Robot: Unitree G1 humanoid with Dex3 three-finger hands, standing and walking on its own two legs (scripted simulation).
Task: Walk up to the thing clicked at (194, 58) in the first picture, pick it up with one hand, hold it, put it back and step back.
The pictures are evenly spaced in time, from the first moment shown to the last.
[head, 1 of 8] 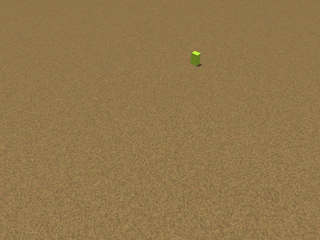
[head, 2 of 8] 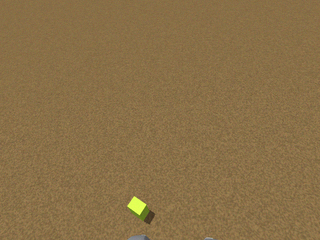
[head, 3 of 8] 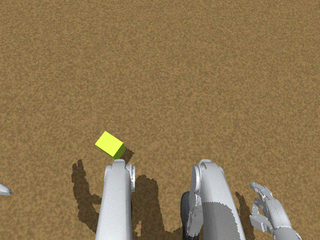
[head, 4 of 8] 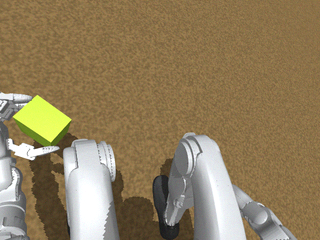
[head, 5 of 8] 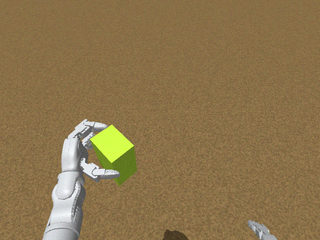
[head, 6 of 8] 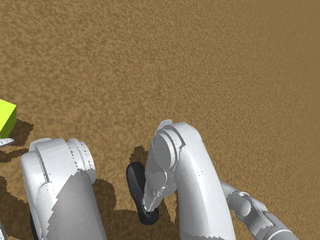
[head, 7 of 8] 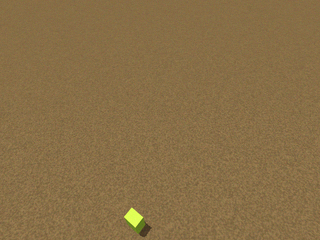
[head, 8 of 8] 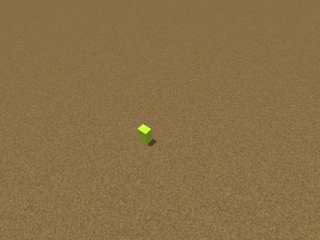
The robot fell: no
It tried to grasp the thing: yes
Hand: left
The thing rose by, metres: 0.70
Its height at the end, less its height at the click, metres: +0.00
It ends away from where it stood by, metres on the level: 0.03
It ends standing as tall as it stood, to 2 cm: yes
